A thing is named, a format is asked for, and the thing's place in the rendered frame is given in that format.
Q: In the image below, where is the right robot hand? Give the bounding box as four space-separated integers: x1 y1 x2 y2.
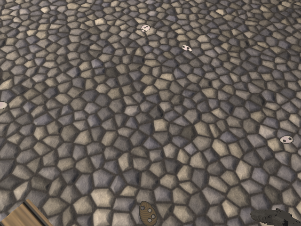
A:
250 208 301 226

